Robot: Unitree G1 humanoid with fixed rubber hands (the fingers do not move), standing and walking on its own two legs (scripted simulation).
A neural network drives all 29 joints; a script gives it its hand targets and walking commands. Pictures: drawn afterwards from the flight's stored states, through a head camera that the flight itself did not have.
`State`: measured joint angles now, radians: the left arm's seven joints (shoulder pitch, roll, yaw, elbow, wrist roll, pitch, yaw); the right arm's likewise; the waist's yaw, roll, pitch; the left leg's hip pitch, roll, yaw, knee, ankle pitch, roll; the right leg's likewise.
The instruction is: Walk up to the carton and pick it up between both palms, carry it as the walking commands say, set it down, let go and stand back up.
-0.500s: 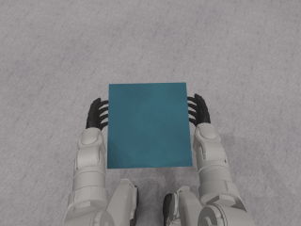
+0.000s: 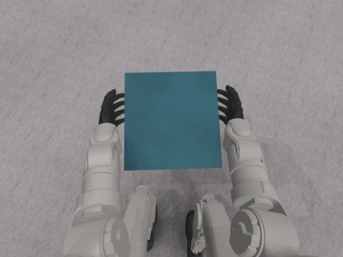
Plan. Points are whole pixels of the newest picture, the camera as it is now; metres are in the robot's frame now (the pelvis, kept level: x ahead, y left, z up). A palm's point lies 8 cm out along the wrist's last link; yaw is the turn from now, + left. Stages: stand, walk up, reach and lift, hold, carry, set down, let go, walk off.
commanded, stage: set down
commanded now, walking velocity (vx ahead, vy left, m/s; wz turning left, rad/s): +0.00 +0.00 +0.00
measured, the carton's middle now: (171, 128) +0.44 +0.04 -0.14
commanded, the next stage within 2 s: none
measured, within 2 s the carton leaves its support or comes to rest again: neither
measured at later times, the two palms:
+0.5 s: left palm (118, 126) +0.44 +0.19 -0.16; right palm (221, 123) +0.47 -0.10 -0.15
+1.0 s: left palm (124, 127) +0.46 +0.19 -0.24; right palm (213, 125) +0.49 -0.10 -0.24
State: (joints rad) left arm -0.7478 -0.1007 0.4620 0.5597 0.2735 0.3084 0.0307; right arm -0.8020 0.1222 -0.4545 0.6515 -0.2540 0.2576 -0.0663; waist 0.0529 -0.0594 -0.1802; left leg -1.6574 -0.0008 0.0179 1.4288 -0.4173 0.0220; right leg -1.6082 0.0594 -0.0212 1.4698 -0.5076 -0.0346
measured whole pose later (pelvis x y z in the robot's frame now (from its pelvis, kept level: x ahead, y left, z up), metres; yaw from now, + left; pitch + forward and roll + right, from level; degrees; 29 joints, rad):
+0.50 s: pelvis -0.01 +0.00 -0.07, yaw -1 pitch +42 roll -1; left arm -0.89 -0.03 0.44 0.62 0.21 0.29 0.05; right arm -0.95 0.06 -0.41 0.70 -0.18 0.25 -0.11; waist 0.06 -0.05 -0.13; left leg -1.94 0.00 0.01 1.68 -0.47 0.02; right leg -1.89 0.07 -0.03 1.72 -0.56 -0.03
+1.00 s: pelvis -0.02 +0.00 -0.14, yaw -1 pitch +44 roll -1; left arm -1.07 0.04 0.45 0.67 0.19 0.29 0.06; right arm -1.13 0.00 -0.41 0.75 -0.15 0.25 -0.13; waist 0.06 -0.05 -0.02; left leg -2.16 0.00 0.01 1.88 -0.48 0.02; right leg -2.11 0.08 -0.03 1.93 -0.58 -0.02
